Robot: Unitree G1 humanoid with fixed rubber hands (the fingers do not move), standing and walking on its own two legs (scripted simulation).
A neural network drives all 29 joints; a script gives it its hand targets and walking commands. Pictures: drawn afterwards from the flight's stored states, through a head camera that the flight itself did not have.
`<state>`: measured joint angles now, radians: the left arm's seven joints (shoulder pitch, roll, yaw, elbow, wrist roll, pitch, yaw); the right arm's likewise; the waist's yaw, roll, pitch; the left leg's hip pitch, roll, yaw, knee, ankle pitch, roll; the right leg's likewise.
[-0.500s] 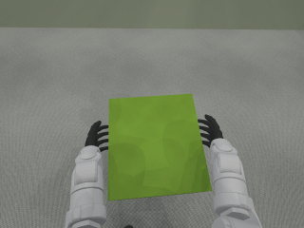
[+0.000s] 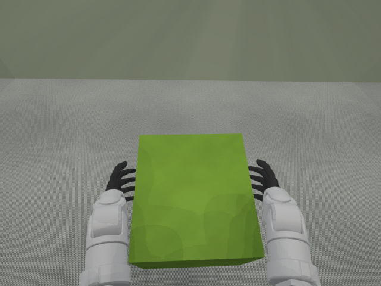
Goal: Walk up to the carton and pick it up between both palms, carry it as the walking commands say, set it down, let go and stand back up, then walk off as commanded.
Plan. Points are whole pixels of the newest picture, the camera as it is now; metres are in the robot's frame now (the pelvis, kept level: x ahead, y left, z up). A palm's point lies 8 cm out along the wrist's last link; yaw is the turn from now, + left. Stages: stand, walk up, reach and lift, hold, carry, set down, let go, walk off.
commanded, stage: reach and lift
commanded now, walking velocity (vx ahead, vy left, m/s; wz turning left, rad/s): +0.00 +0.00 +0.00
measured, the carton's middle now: (191, 203) +0.32 +0.02 -0.04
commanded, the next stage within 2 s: hold in 1.12 s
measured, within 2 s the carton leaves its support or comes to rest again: neither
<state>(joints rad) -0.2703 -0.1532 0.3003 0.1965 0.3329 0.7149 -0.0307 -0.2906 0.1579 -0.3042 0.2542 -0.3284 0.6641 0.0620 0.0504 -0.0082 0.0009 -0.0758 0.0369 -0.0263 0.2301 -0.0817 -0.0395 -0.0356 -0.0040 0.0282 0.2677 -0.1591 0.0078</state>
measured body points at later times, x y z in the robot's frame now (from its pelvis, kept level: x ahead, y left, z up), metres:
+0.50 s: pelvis +0.00 +0.02 +0.00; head -0.03 +0.02 +0.45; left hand +0.31 +0.17 +0.03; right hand +0.30 -0.17 +0.04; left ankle +0.03 +0.15 -0.75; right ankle +0.00 -0.13 -0.75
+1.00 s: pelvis +0.01 +0.01 +0.00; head -0.02 +0.01 +0.45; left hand +0.30 +0.17 +0.03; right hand +0.30 -0.16 +0.03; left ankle +0.03 +0.15 -0.75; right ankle +0.00 -0.13 -0.75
